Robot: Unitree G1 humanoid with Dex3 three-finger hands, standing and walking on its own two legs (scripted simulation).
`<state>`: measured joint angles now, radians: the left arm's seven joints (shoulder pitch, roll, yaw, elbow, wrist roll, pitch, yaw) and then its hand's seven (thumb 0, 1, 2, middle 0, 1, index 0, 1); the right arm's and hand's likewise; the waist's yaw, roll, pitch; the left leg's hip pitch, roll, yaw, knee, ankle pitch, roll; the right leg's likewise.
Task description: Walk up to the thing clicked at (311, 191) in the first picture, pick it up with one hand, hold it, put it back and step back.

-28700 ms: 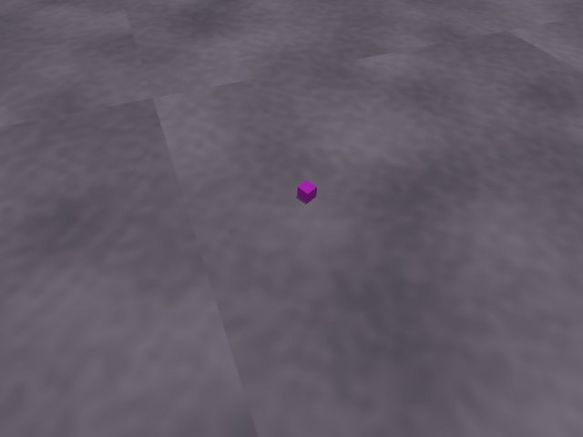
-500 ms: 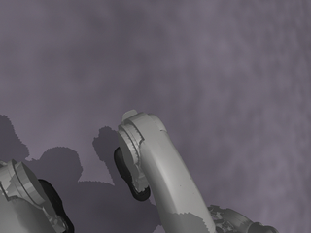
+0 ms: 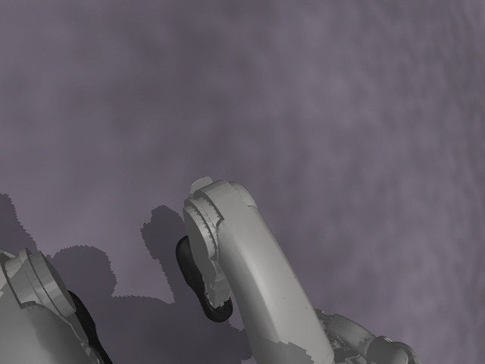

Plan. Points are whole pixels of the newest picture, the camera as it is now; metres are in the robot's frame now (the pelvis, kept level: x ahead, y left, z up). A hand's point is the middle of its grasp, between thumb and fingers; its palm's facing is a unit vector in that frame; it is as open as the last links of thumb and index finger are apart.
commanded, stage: rest palm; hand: left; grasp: from above
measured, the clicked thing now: out of the picture +0.42 +0.31 -0.29
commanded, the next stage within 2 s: close in 0.40 s
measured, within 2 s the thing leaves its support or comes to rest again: neither
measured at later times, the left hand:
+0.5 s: hand out of the picture +0.41 +0.30 -0.26, palm faces -0.04 -0.49 -0.87, open 14.2 cm
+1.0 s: hand out of the picture +0.41 +0.30 -0.26, palm faces -0.05 -0.50 -0.86, open 12.7 cm
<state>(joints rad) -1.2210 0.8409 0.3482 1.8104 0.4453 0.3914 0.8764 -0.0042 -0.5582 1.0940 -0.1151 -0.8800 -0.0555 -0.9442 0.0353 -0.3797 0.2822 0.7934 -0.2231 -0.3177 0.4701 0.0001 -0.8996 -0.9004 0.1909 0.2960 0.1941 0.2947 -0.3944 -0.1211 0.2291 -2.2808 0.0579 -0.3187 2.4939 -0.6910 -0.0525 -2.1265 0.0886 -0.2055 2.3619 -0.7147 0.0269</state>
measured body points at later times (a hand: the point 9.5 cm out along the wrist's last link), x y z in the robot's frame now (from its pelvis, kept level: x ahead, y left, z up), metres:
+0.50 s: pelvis +0.00 +0.00 +0.00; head +0.29 +0.11 +0.32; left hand +0.42 +0.32 -0.21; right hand +0.04 -0.25 -0.07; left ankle +0.07 +0.14 -0.28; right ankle +0.10 -0.11 -0.28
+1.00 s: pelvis +0.00 +0.00 +0.00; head +0.29 +0.12 +0.32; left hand +0.42 +0.32 -0.21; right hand +0.02 -0.25 -0.05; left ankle +0.07 +0.14 -0.28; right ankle +0.10 -0.11 -0.28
